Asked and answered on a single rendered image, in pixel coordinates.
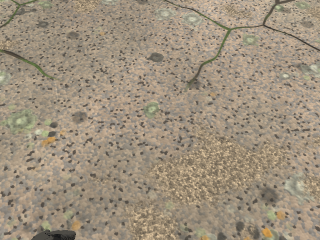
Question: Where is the left robot hand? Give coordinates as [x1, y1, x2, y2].
[31, 229, 76, 240]

